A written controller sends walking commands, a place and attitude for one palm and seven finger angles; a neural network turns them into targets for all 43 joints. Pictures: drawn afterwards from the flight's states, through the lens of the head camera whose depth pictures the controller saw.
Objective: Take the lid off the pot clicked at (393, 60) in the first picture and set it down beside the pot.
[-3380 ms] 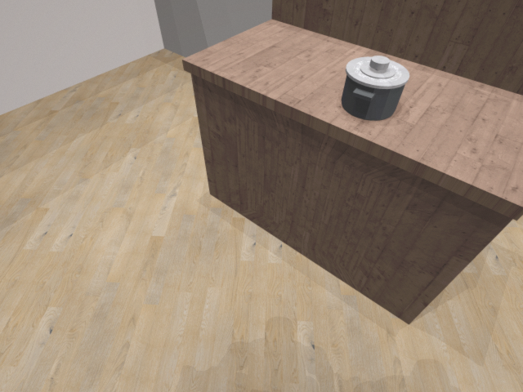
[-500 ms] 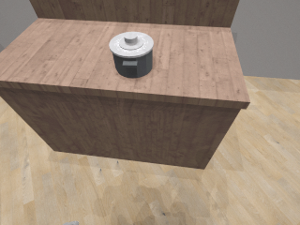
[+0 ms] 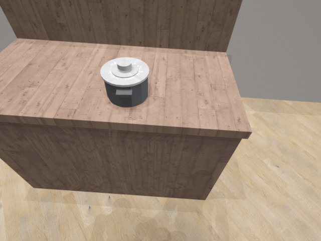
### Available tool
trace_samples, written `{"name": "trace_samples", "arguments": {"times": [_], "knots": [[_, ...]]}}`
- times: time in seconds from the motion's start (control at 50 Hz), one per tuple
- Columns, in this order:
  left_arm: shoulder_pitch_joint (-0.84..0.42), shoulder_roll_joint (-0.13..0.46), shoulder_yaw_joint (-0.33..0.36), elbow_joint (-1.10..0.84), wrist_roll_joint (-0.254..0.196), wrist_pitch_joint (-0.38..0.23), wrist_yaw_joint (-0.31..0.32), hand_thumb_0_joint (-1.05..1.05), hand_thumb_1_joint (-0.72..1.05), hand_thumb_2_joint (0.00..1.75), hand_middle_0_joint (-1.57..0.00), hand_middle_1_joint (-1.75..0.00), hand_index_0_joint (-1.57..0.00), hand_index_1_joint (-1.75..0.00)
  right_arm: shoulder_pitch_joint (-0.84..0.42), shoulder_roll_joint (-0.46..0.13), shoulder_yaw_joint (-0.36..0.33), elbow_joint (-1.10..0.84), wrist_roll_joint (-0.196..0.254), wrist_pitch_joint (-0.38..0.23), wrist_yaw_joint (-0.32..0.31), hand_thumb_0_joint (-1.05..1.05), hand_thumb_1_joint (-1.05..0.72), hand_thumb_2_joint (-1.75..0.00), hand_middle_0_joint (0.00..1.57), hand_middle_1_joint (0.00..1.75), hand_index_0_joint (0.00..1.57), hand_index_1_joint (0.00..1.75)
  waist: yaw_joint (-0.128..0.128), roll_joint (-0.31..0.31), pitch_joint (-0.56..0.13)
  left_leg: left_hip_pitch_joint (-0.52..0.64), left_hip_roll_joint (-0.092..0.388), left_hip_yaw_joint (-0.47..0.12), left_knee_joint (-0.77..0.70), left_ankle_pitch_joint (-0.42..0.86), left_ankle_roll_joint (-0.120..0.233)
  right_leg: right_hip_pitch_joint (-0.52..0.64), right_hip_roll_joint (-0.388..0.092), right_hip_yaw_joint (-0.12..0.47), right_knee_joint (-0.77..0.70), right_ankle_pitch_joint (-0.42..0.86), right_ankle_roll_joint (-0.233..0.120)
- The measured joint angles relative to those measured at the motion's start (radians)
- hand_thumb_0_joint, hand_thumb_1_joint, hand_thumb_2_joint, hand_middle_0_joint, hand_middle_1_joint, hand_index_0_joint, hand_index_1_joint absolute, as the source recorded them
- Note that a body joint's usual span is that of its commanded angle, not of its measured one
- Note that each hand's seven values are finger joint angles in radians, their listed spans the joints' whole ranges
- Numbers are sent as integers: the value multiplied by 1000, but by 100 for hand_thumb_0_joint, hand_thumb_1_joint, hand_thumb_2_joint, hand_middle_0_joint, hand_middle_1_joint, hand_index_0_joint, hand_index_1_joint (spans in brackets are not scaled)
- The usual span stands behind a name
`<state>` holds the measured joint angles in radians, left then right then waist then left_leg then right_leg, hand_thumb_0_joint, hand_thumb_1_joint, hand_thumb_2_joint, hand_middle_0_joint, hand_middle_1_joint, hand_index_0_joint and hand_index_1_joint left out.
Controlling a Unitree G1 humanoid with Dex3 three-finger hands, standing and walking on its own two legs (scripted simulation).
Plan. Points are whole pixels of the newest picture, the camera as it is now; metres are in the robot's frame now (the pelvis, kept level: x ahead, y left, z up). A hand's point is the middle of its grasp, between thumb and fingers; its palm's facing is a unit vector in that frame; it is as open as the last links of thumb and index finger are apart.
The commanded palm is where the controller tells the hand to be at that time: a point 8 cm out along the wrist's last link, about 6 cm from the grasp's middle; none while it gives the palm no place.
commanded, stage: take the last steps up to it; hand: left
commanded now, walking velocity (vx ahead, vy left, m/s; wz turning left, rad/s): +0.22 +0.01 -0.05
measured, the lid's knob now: (124, 64) +0.64 +0.15 +0.10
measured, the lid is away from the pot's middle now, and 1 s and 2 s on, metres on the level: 0.00 0.00 0.00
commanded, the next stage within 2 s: come to a stop and stand still in 0.18 s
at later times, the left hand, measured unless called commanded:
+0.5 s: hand out of the picture +0.16 +0.15 -0.17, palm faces +0.03 -0.98 -0.22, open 7.3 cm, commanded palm none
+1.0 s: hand out of the picture +0.14 +0.15 -0.17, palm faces -0.02 -0.95 -0.30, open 7.4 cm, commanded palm none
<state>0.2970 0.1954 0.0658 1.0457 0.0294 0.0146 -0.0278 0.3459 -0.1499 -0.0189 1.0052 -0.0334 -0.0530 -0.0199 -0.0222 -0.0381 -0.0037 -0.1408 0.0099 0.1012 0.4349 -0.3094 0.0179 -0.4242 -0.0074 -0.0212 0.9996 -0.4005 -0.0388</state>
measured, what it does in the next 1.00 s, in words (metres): walks ahead: right foot, then left foot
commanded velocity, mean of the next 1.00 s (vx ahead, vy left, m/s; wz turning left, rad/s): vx -0.05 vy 0.00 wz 0.00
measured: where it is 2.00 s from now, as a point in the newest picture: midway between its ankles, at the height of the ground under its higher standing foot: outside the picture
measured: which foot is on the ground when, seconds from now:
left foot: down 0.00-0.20, up 0.22-0.54, down 0.56-1.00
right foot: up 0.00-0.18, down 0.20-0.58, up 0.60-0.86, down 0.88-1.00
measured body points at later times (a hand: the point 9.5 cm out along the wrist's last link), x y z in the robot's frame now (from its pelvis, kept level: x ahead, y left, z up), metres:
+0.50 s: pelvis +0.13 -0.04 +0.00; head +0.16 -0.04 +0.45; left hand +0.16 +0.20 -0.15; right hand +0.20 -0.27 -0.16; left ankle +0.19 +0.09 -0.72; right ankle +0.13 -0.13 -0.74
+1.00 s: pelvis +0.11 -0.05 -0.01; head +0.13 -0.08 +0.44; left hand +0.15 +0.20 -0.15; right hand +0.18 -0.29 -0.17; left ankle +0.18 +0.08 -0.73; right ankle +0.09 -0.15 -0.74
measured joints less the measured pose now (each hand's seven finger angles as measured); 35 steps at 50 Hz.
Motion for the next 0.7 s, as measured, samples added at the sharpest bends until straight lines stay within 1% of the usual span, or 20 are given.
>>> {"name": "trace_samples", "arguments": {"times": [0.04, 0.1, 0.14, 0.18, 0.2, 0.22, 0.26, 0.28, 0.3, 0.32, 0.36, 0.4, 0.46, 0.52, 0.54, 0.56, 0.58, 0.62, 0.66, 0.7], "knots": [[-17, -1, -1, -14, -1, -6, -3, 0, 91, 89, -20, -30, -19, -30, 27, 6, 5, 23, 3, -2, -1, 0, -91, -90, 20, 30, 20, 30, 4, 6, 6, 40, 0, 1, -57, 16, -5, -42, -29, -10, -13, 40, 14], [-48, -8, -5, -37, -3, -15, -2, 0, 91, 89, -20, -30, -19, -30, 51, 10, 7, 55, 3, -1, 0, 0, -91, -90, 20, 30, 20, 30, 5, 22, 25, 84, 8, 4, -95, 10, -19, -56, -60, -32, -145, 68, 27], [-68, -15, -7, -47, -4, -21, -2, 0, 91, 89, -20, -30, -19, -30, 59, 10, 5, 72, 2, 4, 3, 0, -90, -90, 20, 30, 20, 30, -2, 35, 40, 102, 19, 7, -79, -19, -32, -38, -64, -49, -251, 93, 27], [-80, -18, -9, -56, -2, -33, -2, 0, 91, 89, -20, -30, -19, -30, 70, 8, 2, 85, 4, 9, 4, 0, -90, -90, 20, 30, 20, 30, -7, 45, 53, 105, 33, 10, -19, -74, -48, 9, -55, -69, -366, 151, 24], [-84, -16, -10, -60, 0, -46, -1, 0, 91, 89, -20, -30, -19, -30, 78, 9, 0, 91, 7, 11, 5, 0, -90, -90, 20, 30, 20, 30, -8, 43, 56, 86, 38, 9, 51, -115, -46, 33, -54, -70, -407, 192, 11], [-93, -22, -9, -58, 0, -58, 4, 0, 91, 89, -20, -30, -19, -30, 74, 6, -3, 99, 12, 16, 7, 0, -90, -90, 20, 30, 20, 30, -7, 55, 64, 44, 51, -1, 169, -160, -35, 29, -46, -79, -377, 191, 1], [-101, -38, -15, -55, -6, -71, 13, 0, 91, 89, -20, -30, -19, -30, 52, -4, -10, 111, 16, 34, 5, 0, -91, -90, 20, 30, 20, 30, -4, 73, 75, -69, 49, -40, 445, -224, -15, 49, -37, -99, -348, 136, -10], [-98, -45, -17, -54, -8, -74, 19, 0, 91, 89, -20, -30, -20, -30, 37, -9, -14, 112, 15, 39, 4, 0, -91, -90, 20, 30, 20, 30, 0, 75, 75, -125, 45, -47, 553, -217, -10, 69, -33, -104, -363, 123, -12], [-92, -52, -15, -51, -9, -75, 29, 0, 92, 89, -20, -30, -20, -30, 20, -14, -18, 109, 14, 43, 3, 1, -91, -90, 20, 30, 20, 30, 4, 77, 73, -175, 46, -48, 621, -195, -10, 92, -29, -107, -390, 122, -13], [-84, -54, -10, -48, -10, -76, 41, -1, 93, 89, -20, -30, -20, -30, 1, -18, -21, 102, 12, 45, 2, 1, -91, -90, 20, 30, 20, 30, 7, 77, 69, -218, 49, -46, 647, -171, -14, 114, -25, -110, -423, 133, -7], [-69, -49, -11, -38, -5, -68, 53, -1, 94, 89, -20, -30, -20, -30, -38, -23, -23, 79, 13, 46, -2, 1, -91, -90, 20, 30, 20, 30, 10, 71, 58, -271, 54, -36, 595, -131, -28, 150, -21, -108, -479, 151, -9], [-58, -45, -20, -25, -2, -55, 56, -1, 94, 89, -20, -30, -20, -30, -79, -25, -23, 53, 17, 48, -4, 0, -91, -90, 19, 30, 20, 30, 13, 64, 52, -291, 54, -30, 481, -85, -41, 174, -19, -103, -513, 158, -8], [-49, -42, -30, -11, -2, -35, 57, -1, 94, 89, -20, -30, -20, -30, -139, -24, -23, 23, 22, 56, -2, 0, -91, -90, 19, 30, 20, 30, 25, 56, 56, -282, 47, -34, 329, -34, -51, 197, -15, -93, -517, 146, -1], [-44, -39, -28, -8, -5, -18, 58, 0, 93, 89, -20, -30, -20, -30, -185, -21, -25, -1, 20, 65, 1, 0, -91, -90, 19, 30, 20, 30, 36, 47, 68, -238, 35, -34, 205, 41, -53, 209, -16, -87, -477, 110, 12], [-41, -37, -27, -8, -6, -13, 59, 0, 92, 89, -20, -30, -20, -30, -194, -21, -25, -8, 19, 65, 2, 0, -91, -90, 19, 30, 20, 30, 39, 46, 69, -214, 34, -33, 155, 107, -50, 209, -15, -88, -454, 92, 18], [-39, -34, -26, -10, -8, -6, 59, 0, 92, 89, -20, -30, -20, -30, -200, -22, -25, -14, 17, 64, 2, 0, -91, -90, 19, 30, 20, 30, 40, 46, 69, -196, 35, -34, 127, 154, -30, 205, -13, -90, -426, 72, 24], [-44, -26, -24, -10, -10, 2, 62, 0, 92, 89, -20, -30, -20, -30, -209, -16, -25, -18, 15, 64, 1, 0, -91, -90, 19, 30, 20, 30, 43, 30, 74, -194, 26, -30, 136, 134, -12, 199, -24, -87, -399, 54, 31], [-58, -10, -20, -13, -13, 14, 69, 0, 92, 89, -20, -30, -20, -30, -224, -3, -18, -28, 11, 65, -2, 0, -91, -90, 19, 30, 20, 30, 52, 1, 84, -193, 11, -18, 140, 99, 10, 158, -25, -48, -283, -64, 41], [-70, -2, -16, -16, -14, 19, 71, 0, 92, 89, -20, -30, -20, -30, -235, 2, -10, -39, 8, 66, -7, 0, -91, -90, 19, 30, 20, 30, 52, -1, 88, -191, 9, -19, 118, 105, 17, 103, -1, -4, -119, -138, 43], [-74, 5, -11, -20, -13, 19, 69, 0, 91, 89, -20, -30, -20, -30, -246, 5, -6, -45, 6, 72, -9, 0, -91, -90, 20, 30, 20, 30, 51, 1, 89, -190, 10, -19, 90, 127, 15, 62, 14, 21, -1, -137, 50]]}}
